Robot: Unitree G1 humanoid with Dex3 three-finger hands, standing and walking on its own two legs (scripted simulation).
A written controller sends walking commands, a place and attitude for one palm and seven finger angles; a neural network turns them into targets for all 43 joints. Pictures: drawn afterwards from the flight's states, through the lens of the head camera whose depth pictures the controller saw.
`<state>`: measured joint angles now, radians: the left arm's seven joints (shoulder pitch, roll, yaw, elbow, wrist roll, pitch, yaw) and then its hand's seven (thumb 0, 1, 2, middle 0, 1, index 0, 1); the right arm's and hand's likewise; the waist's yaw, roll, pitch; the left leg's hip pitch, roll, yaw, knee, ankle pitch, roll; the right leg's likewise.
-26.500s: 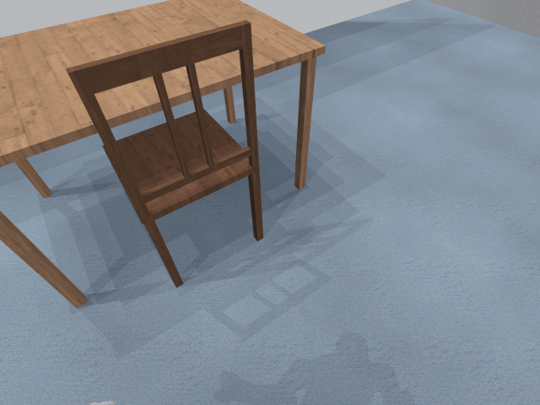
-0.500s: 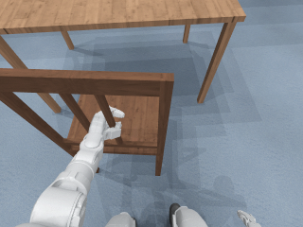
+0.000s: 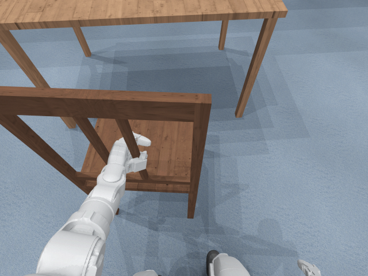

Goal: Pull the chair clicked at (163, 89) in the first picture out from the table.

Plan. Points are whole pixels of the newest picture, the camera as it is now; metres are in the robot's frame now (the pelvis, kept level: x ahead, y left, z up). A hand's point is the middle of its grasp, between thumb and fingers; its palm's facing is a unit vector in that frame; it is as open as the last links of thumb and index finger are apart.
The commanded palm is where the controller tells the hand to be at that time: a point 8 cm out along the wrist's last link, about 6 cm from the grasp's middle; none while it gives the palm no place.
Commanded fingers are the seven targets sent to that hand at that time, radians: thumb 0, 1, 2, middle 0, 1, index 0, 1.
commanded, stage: step backward, pulling the chair out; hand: left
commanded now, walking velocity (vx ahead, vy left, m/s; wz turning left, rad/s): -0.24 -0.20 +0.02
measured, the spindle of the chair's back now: (103, 152) +0.41 +0.20 -0.05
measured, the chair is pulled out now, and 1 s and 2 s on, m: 0.46 0.63 0.63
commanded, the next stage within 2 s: stop walking, hand still on the chair in 0.26 s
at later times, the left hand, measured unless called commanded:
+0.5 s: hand (135, 207) +0.26 +0.10 -0.05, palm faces -0.08 -0.98 -0.19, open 5.2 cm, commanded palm +0.25 +0.16 -0.03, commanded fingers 0.00 0.90 0.90 -0.50 -1.45 -0.50 -1.45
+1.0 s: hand (132, 230) +0.22 +0.11 -0.05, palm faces -0.08 -0.98 -0.19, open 5.2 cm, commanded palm +0.20 +0.16 -0.03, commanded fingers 0.00 0.90 0.90 -0.50 -1.45 -0.50 -1.45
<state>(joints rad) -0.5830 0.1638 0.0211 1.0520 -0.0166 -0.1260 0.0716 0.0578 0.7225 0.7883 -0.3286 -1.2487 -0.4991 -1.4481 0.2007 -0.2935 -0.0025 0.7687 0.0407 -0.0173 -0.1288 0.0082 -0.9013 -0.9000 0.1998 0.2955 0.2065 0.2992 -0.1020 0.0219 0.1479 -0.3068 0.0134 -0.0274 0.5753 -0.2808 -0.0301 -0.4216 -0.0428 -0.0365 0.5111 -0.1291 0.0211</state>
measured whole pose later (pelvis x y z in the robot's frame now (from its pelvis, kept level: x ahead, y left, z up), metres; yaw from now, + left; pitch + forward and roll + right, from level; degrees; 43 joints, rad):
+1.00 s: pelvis -0.04 +0.00 +0.01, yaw -4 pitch -3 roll +0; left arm -0.03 0.12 -0.08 0.65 -0.01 -0.08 0.08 0.05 0.71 0.79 -0.36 -1.31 -0.50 -1.45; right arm 0.21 -0.20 0.04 0.70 0.01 -0.04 -0.11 0.01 -0.90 -0.90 0.20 0.30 0.21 0.30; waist -0.01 0.03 0.03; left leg -0.19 0.02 0.02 0.44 -0.20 -0.01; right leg -0.23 -0.04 0.00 0.45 -0.18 0.02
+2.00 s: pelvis -0.01 -0.01 -0.02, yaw -1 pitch +7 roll +0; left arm 0.20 0.18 -0.05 0.12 -0.06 0.19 0.01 0.00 -0.50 0.22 -0.23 -0.67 -0.23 -0.67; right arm 0.23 -0.26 0.03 0.56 0.03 -0.14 -0.08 0.01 -0.90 -0.90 0.20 0.30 0.21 0.30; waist -0.03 0.05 -0.09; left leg -0.52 0.01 -0.03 0.80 -0.41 -0.02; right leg -0.53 -0.06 -0.05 0.80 -0.40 0.02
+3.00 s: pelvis -0.01 +0.00 -0.05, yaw +0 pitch +9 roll -1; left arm 0.78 0.19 -0.13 -0.37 0.00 0.20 0.03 -0.01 -0.54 0.20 -0.01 0.00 -0.01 0.00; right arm 0.26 -0.21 0.01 0.45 0.03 -0.16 -0.12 0.02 -0.90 -0.90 0.20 0.30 0.21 0.30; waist -0.01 0.05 -0.17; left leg -0.67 0.01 -0.07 1.01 -0.51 -0.02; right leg -0.64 -0.06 -0.08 0.97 -0.49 0.02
